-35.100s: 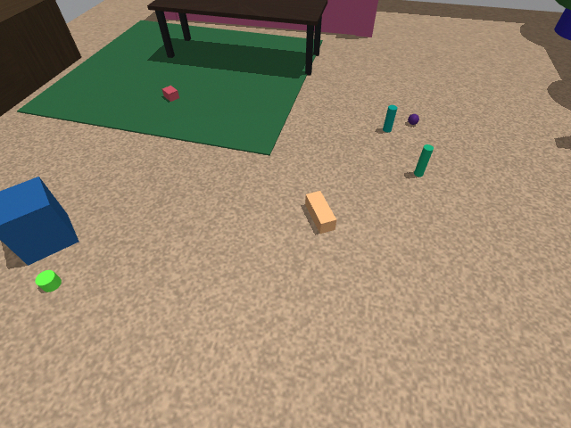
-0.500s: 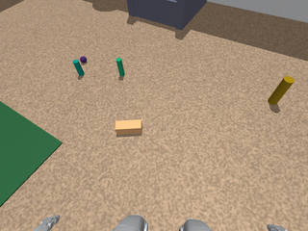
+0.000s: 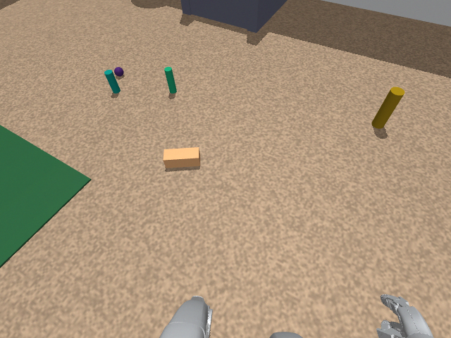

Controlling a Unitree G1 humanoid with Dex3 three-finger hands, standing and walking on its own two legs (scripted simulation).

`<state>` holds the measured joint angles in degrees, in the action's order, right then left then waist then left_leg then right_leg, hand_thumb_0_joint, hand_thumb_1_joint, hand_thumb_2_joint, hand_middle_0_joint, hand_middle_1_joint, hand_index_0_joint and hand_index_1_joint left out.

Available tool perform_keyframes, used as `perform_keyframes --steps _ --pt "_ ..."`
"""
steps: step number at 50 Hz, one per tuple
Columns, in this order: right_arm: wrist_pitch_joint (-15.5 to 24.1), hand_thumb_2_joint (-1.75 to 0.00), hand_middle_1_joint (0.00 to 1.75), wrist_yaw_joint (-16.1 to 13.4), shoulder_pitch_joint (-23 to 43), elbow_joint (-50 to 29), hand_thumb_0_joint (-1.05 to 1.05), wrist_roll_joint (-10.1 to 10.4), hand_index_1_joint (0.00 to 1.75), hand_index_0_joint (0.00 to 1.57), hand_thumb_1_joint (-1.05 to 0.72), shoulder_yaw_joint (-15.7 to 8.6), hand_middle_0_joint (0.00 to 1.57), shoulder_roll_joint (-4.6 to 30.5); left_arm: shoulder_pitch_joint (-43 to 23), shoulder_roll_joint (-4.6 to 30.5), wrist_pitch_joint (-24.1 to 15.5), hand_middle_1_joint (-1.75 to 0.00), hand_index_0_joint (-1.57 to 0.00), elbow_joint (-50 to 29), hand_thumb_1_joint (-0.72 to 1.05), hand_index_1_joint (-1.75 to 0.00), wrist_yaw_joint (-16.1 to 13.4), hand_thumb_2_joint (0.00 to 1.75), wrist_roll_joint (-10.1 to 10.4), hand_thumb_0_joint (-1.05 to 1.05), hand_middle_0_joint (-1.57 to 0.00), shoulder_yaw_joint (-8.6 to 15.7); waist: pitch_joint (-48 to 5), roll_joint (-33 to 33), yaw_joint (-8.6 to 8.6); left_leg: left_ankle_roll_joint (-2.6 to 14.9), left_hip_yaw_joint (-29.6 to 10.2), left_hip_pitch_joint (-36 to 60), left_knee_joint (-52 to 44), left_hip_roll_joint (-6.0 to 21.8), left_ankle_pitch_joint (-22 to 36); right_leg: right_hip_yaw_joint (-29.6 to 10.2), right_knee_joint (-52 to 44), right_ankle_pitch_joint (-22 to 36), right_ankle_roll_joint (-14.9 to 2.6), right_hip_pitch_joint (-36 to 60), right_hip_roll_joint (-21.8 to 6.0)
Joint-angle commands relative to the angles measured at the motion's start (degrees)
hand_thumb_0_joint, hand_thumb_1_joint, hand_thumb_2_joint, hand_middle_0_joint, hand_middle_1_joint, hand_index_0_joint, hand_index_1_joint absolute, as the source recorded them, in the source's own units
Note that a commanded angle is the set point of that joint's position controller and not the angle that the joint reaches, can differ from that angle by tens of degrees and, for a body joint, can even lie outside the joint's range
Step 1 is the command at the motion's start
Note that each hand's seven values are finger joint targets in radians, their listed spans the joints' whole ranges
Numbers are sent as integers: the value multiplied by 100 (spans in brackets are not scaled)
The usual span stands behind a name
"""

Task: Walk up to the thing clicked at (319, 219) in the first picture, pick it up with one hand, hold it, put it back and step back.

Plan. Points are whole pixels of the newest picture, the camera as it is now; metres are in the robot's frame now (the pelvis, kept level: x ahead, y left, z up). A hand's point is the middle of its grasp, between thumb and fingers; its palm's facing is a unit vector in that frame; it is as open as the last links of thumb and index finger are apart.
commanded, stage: step back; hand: left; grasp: from above
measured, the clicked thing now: (182, 157) +1.01 +0.30 -0.72
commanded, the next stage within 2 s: stand in 1.12 s
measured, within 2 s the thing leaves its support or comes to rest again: neither
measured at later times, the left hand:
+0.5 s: hand out of the picture -0.03 +0.27 -0.14, palm faces +0.10 -0.91 -0.39, open 7.4 cm
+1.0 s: hand out of the picture +0.03 +0.30 -0.14, palm faces +0.08 -0.93 -0.36, open 7.4 cm
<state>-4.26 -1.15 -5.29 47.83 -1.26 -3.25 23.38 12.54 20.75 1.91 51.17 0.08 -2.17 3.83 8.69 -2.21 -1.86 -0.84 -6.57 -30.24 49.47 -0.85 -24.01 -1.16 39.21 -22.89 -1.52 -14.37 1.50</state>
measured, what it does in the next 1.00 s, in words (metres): steps on the spot: left foot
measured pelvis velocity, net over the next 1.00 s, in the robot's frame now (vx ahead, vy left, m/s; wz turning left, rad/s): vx -0.02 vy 0.03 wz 0.07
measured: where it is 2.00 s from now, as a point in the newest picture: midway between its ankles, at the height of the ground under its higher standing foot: outside the picture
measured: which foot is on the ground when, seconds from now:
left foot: up 0.00-0.24, down 0.26-1.00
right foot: down 0.00-1.00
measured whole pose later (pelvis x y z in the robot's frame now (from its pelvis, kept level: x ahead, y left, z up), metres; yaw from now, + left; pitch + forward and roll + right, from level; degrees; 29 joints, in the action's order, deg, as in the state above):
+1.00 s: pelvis -0.02 +0.03 +0.02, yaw +4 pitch -2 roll +0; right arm 0.4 0.3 -4.7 59.5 -1.0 -1.1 18.0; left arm 8.8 21.9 -1.4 60.3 -0.2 -0.3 1.8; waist 4.3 0.5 -0.9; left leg -0.4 2.0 -13.5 31.2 2.1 -15.6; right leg -1.1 29.7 -17.3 1.3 -10.4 -0.7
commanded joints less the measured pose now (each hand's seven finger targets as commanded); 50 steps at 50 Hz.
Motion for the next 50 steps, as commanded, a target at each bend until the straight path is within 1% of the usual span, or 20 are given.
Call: perform_keyframes --steps 1,7,10,12,13,14,15,17,22,23,24,25,26,32,35,37,38,39,43,50 --pt "177 -90 30 -61 -381 -203 0 99 30 20 -90 -275 20 985 -898 1598 -253 -30 -20 -681 90 -30 -200 90 -51 0 -20 420 -512 663 381 54 -436 225 1945 -532 -181 -1277 -1576 1804 -961 -804 -1588" --pt "315 -90 30 68 -75 -179 0 -60 30 20 -90 -245 20 957 81 1647 -340 -30 -20 -426 90 -30 -157 90 -91 0 -20 501 -703 1155 -305 -70 131 -24 -40 -34 -536 -1547 -1749 -629 -938 764 -1588" --pt "422 -90 30 140 -348 85 0 -57 30 20 -90 -273 20 894 -105 1744 -310 -30 -20 -385 90 -30 -87 90 -60 0 -20 464 -603 1305 -138 87 606 1220 -1576 24 -686 -1397 -1860 -1056 -882 -12 -1604" --pt "502 -90 30 142 -858 392 0 -61 30 20 -90 -328 20 850 -195 1518 -257 -30 -20 -408 90 -30 -46 90 -27 0 -20 339 -762 1002 170 267 719 2386 -2917 -117 360 -891 -1303 -572 -554 -456 -1284" --pt "547 -90 30 125 -1030 471 0 -111 30 20 -90 -419 20 1063 -22 1246 -249 -30 -20 -392 90 -30 -34 90 -11 0 -20 232 -847 277 229 428 -271 3078 -3005 374 -103 -631 -694 -685 -332 -1306 -1013" --pt "578 -90 30 115 -804 386 0 -126 30 20 -90 -435 20 1509 -331 995 -273 -30 -20 -420 90 -30 -15 90 111 0 -20 167 -754 -901 324 1007 -2347 2484 -3679 1592 -2081 181 259 -821 67 -1850 -210" --pt "581 -90 30 138 -657 320 0 -73 30 20 -90 -493 20 1773 -697 1466 -285 -30 -20 -345 90 -30 -47 90 61 0 -20 338 -246 -646 450 1555 -2736 1216 -3979 2108 -2687 -69 1033 -1028 78 -1375 -349" --pt "677 -90 30 114 -153 263 0 -110 30 20 -90 -283 20 1236 -333 1250 -339 -30 -20 -220 90 -30 31 90 135 0 -20 266 -206 -226 89 1243 -1599 1516 -3551 1520 -1167 -276 872 -411 51 -1193 -449" --pt "517 -90 30 182 -151 317 0 -45 30 20 -90 -258 20 1066 165 1058 -495 -30 -20 194 90 -30 8 90 60 0 -20 277 -580 -663 -39 677 -328 963 -2539 927 -227 412 -1436 496 21 827 28" --pt "494 -90 30 173 -260 280 0 -17 30 20 -90 -183 20 856 335 1211 -536 -30 -20 246 90 -30 -43 90 6 0 -20 323 -665 -261 -115 530 -133 555 -1956 723 -198 -25 -1655 539 -24 1390 -141" --pt "481 -90 30 172 -125 173 0 13 30 20 -90 -131 20 609 463 1657 -566 -30 -20 274 90 -30 -83 90 -33 0 -20 414 -551 818 -233 272 210 -402 -881 30 -777 -1958 -2209 -840 -456 1364 -1166" --pt "454 -90 30 119 -157 222 0 -41 30 20 -90 -199 20 794 344 2041 -574 -30 -20 229 90 -30 -70 90 -30 0 -20 489 -293 1085 -235 178 244 -181 173 -62 -1033 -3138 -2869 -2301 -1057 447 -2263" --pt "478 -90 30 117 -315 282 0 -34 30 20 -90 -255 20 1008 72 2005 -591 -30 -20 56 90 -30 -73 90 -20 0 -20 496 -111 692 -114 154 -118 -149 424 147 -837 -3293 -2804 -2040 -1382 252 -2470" --pt "576 -90 30 210 -674 505 0 -57 30 20 -90 -233 20 758 -253 1594 -622 -30 -20 46 90 -30 -49 90 23 0 -20 331 -623 1017 78 78 554 991 -862 312 -161 -1166 -2029 684 -850 -26 -1576" --pt "626 -90 30 145 -745 663 0 -64 30 20 -90 -279 20 697 -470 1323 -496 -30 -20 -36 90 -30 -34 90 104 0 -20 150 -848 676 303 107 779 2313 -2405 84 1119 -486 -1044 1602 -480 -547 -1105" --pt "673 -90 30 66 -500 571 0 -128 30 20 -90 -313 20 1148 -325 831 -404 -30 -20 -25 90 -30 -20 90 228 0 -20 -9 -1010 -528 197 586 -1251 2226 -3247 1471 546 -48 -71 650 33 -951 -287" --pt "655 -90 30 84 -158 481 0 -60 30 20 -90 -321 20 1435 -178 1178 -349 -30 -20 180 90 -30 -63 90 247 0 -20 104 -898 -541 115 1151 -1495 1380 -3329 1937 -103 17 214 -557 73 -286 -235" --pt "640 -90 30 98 57 467 0 -61 30 20 -90 -306 20 1336 -135 1217 -358 -30 -20 264 90 -30 -56 90 206 0 -20 92 -785 -288 44 1204 -1276 1163 -3208 1850 97 -13 90 -490 39 13 -292" --pt "626 -90 30 83 309 604 0 12 30 20 -90 -137 20 962 -66 1230 -459 -30 -20 513 90 -30 -77 90 199 0 -20 82 -911 -575 -12 418 -97 1364 -2555 1037 1636 -271 -1145 1494 -23 552 -461" --pt "617 -90 30 41 344 878 0 103 30 20 -90 -114 20 844 -433 1283 -472 -30 -20 669 90 -30 -110 90 195 0 -20 20 -1379 72 126 336 361 2394 -2291 884 3058 -448 -1297 2868 -56 638 -743"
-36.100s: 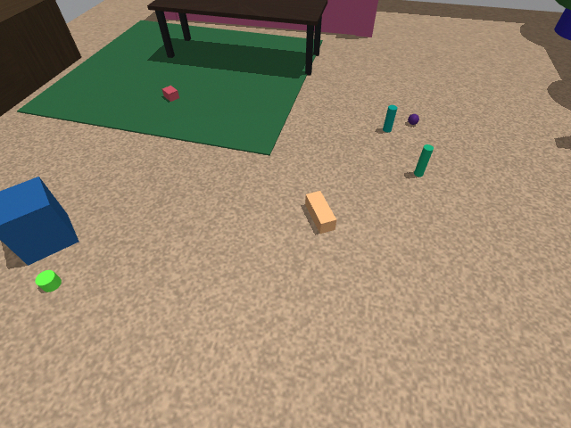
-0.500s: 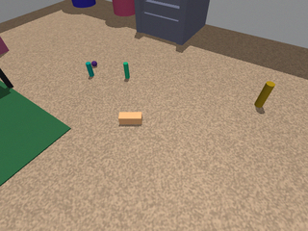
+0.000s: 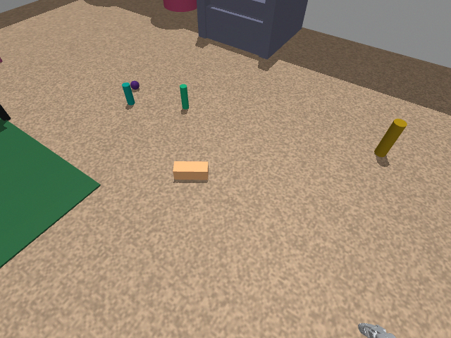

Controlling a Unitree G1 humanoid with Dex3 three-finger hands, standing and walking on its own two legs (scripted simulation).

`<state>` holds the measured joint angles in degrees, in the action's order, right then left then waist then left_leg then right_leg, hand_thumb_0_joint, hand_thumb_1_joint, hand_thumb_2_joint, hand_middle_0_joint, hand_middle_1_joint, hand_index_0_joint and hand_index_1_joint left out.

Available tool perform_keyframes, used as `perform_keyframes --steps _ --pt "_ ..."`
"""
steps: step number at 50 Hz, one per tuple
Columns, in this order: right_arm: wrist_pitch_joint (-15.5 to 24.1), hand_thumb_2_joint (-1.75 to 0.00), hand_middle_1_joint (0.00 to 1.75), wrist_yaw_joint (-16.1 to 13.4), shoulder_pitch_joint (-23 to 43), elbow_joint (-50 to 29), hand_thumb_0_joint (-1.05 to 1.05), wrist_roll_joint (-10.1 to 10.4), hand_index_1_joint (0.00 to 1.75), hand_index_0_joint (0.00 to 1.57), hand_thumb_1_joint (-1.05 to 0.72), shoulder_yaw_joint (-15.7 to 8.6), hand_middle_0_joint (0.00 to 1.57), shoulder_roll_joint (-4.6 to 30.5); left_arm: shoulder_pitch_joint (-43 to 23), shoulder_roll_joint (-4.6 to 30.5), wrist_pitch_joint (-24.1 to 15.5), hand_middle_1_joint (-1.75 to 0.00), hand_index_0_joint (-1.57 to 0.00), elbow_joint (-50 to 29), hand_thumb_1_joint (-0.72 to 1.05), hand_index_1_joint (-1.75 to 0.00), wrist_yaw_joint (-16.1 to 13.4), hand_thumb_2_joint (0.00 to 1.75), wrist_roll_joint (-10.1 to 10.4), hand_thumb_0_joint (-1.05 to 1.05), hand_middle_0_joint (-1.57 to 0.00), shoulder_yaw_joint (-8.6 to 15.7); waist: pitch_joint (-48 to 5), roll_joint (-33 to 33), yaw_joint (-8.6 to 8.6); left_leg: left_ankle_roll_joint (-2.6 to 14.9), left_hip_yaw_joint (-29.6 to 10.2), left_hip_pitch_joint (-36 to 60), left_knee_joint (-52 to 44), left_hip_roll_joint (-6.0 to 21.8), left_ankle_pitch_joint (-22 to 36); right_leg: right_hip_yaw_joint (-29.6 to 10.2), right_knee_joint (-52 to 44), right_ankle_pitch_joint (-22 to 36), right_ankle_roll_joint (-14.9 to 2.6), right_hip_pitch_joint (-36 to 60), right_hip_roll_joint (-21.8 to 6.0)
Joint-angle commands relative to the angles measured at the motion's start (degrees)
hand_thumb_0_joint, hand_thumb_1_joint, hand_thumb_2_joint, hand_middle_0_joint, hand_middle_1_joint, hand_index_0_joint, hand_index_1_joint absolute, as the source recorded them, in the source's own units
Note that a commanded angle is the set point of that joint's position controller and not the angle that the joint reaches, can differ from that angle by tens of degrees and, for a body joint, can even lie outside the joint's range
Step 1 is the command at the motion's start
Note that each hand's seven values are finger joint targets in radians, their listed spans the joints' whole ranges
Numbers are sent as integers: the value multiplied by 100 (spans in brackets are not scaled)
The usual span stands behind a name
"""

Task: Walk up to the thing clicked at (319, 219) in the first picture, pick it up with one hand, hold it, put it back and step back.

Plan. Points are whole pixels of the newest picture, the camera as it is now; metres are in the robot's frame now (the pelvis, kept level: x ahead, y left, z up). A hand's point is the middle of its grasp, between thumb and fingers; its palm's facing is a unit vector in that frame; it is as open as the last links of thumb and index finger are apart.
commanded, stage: step back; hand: left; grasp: from above
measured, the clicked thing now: (191, 170) +1.04 +0.20 -0.73
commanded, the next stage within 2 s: stand in 0.12 s
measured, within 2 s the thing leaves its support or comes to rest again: neither
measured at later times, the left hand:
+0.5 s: hand out of the picture +0.10 +0.24 -0.14, palm faces -0.02 -0.94 -0.34, open 7.4 cm
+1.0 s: hand out of the picture +0.07 +0.24 -0.14, palm faces -0.02 -0.94 -0.35, open 7.4 cm
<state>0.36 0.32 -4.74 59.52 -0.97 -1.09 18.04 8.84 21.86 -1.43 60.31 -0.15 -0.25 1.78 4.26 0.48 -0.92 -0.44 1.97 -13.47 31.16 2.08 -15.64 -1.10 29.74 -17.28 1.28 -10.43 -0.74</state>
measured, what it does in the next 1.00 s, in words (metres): stands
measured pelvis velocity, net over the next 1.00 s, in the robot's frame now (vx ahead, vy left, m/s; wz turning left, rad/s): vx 0.00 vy -0.01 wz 0.01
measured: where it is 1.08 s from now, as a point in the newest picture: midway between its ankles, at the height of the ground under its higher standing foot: outside the picture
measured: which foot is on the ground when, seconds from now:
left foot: down 0.00-1.00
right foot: down 0.00-1.00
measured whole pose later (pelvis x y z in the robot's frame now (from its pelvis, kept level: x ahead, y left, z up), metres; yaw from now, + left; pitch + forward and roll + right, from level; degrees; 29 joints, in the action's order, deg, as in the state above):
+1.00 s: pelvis +0.00 -0.01 +0.01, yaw +1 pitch -2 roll +0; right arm 0.5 0.7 -6.0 66.2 -0.8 -0.1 19.9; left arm 6.4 20.1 -1.2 65.6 0.3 -0.4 0.1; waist 2.6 -0.6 0.7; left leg -1.7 1.2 -8.1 18.4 2.5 -8.5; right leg -0.1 18.1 -11.0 0.3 -5.3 -0.1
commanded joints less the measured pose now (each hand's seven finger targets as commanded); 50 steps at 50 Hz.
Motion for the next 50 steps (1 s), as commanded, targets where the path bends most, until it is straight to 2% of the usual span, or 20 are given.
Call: perform_keyframes --steps 1,5,6,8,11,14,16,21,22,25,29,30,32,35,38,39,41,43,47,50 --pt "147 -90 30 -104 290 -254 0 79 30 20 -90 -317 20 1354 -127 1171 -148 -30 -20 -243 90 -30 -90 90 1 0 -20 217 -952 -111 48 279 -443 718 -456 563 2270 -494 -368 2452 -331 277 -548" --pt "114 -90 30 -97 445 -133 0 53 30 20 -90 -326 20 1312 -390 1132 -122 -30 -20 -221 90 -30 -104 90 -31 0 -20 213 -872 13 82 249 -386 668 -657 561 1882 -512 -497 2299 -327 301 -569" --pt "142 -90 30 -71 321 -63 0 90 30 20 -90 -248 20 1342 -419 975 -104 -30 -20 -115 90 -30 -73 90 22 0 -20 98 -848 6 131 267 -604 788 -945 592 1908 -472 -694 2168 -253 317 -588" --pt "169 -90 30 -54 496 -17 0 76 30 20 -90 -255 20 1367 -433 981 -86 -30 -20 -71 90 -30 -67 90 23 0 -20 88 -795 -91 78 252 -600 965 -1013 615 2007 -449 -884 2042 -211 265 -575" --pt "177 -90 30 -44 515 59 0 74 30 20 -90 -227 20 1326 -564 1032 -103 -30 -20 -1 90 -30 -66 90 21 0 -20 82 -827 -9 88 199 -557 1107 -1066 619 2266 -431 -999 2265 -209 411 -643" --pt "174 -90 30 -35 520 121 0 72 30 20 -90 -214 20 1341 -661 1043 -110 -30 -20 43 90 -30 -56 90 10 0 -20 76 -712 -51 109 160 -528 963 -1264 589 1834 -465 -1202 1960 -182 484 -659" --pt "177 -90 30 -29 561 141 0 66 30 20 -90 -213 20 1331 -698 1043 -111 -30 -20 68 90 -30 -58 90 -4 0 -20 81 -778 -64 104 138 -523 1033 -1305 603 1837 -434 -1230 1963 -184 500 -669" --pt "173 -90 30 -31 497 229 0 54 30 20 -90 -186 20 1340 -762 1059 -94 -30 -20 141 90 -30 -40 90 -10 0 -20 95 -562 -129 111 91 -532 748 -1572 567 1184 -458 -1389 1400 -198 555 -650" --pt "177 -90 30 -27 567 216 0 55 30 20 -90 -194 20 1347 -703 1049 -94 -30 -20 160 90 -30 -33 90 -9 0 -20 86 -650 -124 65 100 -546 882 -1548 584 1249 -446 -1393 1384 -211 519 -655" --pt "194 -90 30 -26 402 264 0 52 30 20 -90 -166 20 1312 -740 1108 -93 -30 -20 179 90 -30 -22 90 -19 0 -20 101 -595 -67 136 68 -555 836 -1626 586 1094 -460 -1435 1223 -226 461 -648" --pt "207 -90 30 -40 385 282 0 51 30 20 -90 -166 20 1372 -674 1077 -84 -30 -20 192 90 -30 -11 90 -16 0 -20 90 -709 -89 99 83 -561 975 -1560 618 1317 -471 -1417 1389 -237 452 -665" --pt "202 -90 30 -37 311 306 0 44 30 20 -90 -152 20 1365 -702 1077 -88 -30 -20 200 90 -30 -11 90 -8 0 -20 87 -604 -87 140 61 -545 854 -1583 581 1190 -479 -1471 1290 -220 405 -654" --pt "188 -90 30 -43 320 330 0 41 30 20 -90 -160 20 1415 -638 1031 -63 -30 -20 224 90 -30 -6 90 -8 0 -20 78 -485 -157 114 71 -561 784 -1637 575 808 -484 -1528 1012 -214 295 -629" --pt "179 -90 30 -34 221 342 0 44 30 20 -90 -144 20 1405 -632 1072 -73 -30 -20 215 90 -30 -2 90 -8 0 -20 72 -530 -29 145 99 -592 831 -1620 604 869 -487 -1534 1048 -219 286 -638" --pt "164 -90 30 -32 165 353 0 36 30 20 -90 -139 20 1394 -658 1077 -68 -30 -20 209 90 -30 -11 90 -15 0 -20 62 -389 -8 182 84 -592 730 -1642 567 546 -495 -1601 694 -210 118 -617" --pt "159 -90 30 -27 215 341 0 29 30 20 -90 -143 20 1395 -597 1096 -71 -30 -20 200 90 -30 -12 90 -19 0 -20 60 -512 15 133 112 -595 854 -1581 600 728 -505 -1575 830 -231 143 -649" --pt "161 -90 30 -26 118 349 0 29 30 20 -90 -133 20 1378 -607 1110 -83 -30 -20 191 90 -30 -13 90 -17 0 -20 53 -542 25 183 105 -578 809 -1556 603 896 -512 -1559 1031 -221 220 -669" --pt "154 -90 30 -28 140 346 0 27 30 20 -90 -133 20 1382 -589 1122 -79 -30 -20 195 90 -30 -24 90 -6 0 -20 63 -548 25 156 99 -582 755 -1553 579 865 -492 -1548 991 -224 259 -655" --pt "164 -90 30 -22 102 358 0 42 30 20 -90 -110 20 1381 -491 1094 -105 -30 -20 196 90 -30 -19 90 -4 0 -20 40 -560 -1 148 118 -585 815 -1498 602 1134 -482 -1538 1321 -209 314 -678" --pt "157 -90 30 -28 126 347 0 52 30 20 -90 -103 20 1401 -500 1089 -89 -30 -20 197 90 -30 -24 90 7 0 -20 37 -538 -56 142 108 -589 837 -1511 597 1148 -467 -1539 1261 -209 264 -664"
